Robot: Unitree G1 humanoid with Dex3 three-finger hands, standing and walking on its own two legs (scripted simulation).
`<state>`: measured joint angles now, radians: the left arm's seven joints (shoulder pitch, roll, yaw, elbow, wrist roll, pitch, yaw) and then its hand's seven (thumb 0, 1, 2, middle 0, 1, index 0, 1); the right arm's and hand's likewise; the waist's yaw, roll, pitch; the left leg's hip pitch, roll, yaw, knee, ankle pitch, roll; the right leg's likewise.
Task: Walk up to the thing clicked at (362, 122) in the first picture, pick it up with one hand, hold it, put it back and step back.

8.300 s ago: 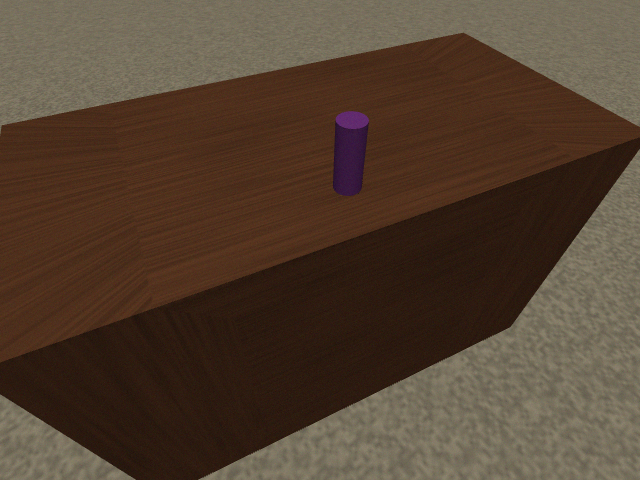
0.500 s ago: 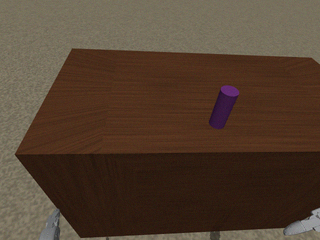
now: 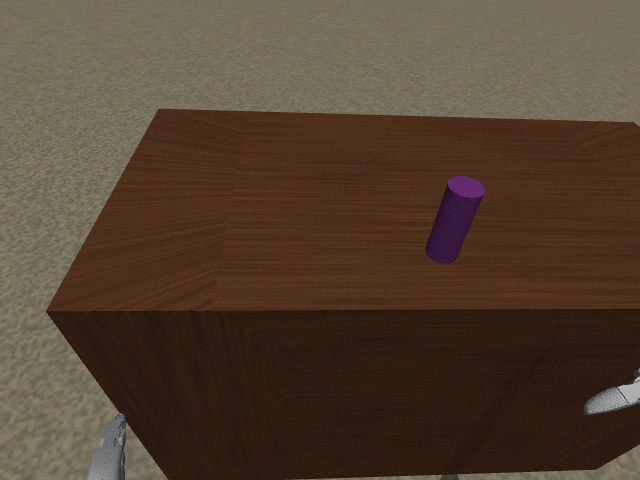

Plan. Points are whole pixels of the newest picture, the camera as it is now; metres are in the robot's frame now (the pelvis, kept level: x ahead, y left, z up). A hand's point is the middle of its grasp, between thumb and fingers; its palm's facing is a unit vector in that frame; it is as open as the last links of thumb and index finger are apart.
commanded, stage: go down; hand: right
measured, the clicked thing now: (452, 222) +0.48 -0.19 +0.09
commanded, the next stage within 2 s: none
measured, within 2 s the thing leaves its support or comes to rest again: neither
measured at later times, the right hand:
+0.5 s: hand out of the picture +0.32 -0.34 +0.20, palm faces +0.19 +0.97 -0.14, open 17.7 cm
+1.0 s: hand out of the picture +0.36 -0.36 +0.21, palm faces +0.16 +0.99 -0.01, open 17.7 cm
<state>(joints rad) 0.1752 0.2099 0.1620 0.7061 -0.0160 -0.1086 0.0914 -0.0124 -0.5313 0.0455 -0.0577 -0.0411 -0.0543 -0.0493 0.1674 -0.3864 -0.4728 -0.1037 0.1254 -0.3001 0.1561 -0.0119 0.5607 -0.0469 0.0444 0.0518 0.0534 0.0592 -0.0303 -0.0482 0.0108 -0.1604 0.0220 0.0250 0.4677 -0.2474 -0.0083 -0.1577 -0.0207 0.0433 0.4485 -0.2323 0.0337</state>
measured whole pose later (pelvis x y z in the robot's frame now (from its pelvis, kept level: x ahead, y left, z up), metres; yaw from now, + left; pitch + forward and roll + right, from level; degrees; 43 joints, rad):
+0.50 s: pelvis +0.00 -0.01 +0.00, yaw +1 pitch +0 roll +0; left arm 0.23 0.25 0.01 0.69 -0.02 -0.19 0.20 -0.01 -0.55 0.06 -0.06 -0.05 -0.05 -0.06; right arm -0.30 -0.62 -0.58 0.47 0.26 0.01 0.48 -0.02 0.60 -0.04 0.03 0.05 0.04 0.06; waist -0.02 -0.03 -0.05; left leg -0.23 0.02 0.01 0.48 -0.25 -0.01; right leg -0.23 -0.02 0.03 0.48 -0.24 0.03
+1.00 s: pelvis +0.01 +0.00 +0.00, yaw +1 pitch +4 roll +0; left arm 0.24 0.27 -0.05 0.67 -0.02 -0.21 0.23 -0.01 -0.55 0.07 -0.06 -0.05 -0.06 -0.06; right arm -0.55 -0.78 -0.61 0.81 0.24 0.12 0.58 -0.02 0.58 -0.05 0.04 0.05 0.04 0.05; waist 0.01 -0.03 -0.07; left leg -0.32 0.01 0.02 0.51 -0.26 -0.01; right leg -0.33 -0.03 0.04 0.53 -0.27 0.03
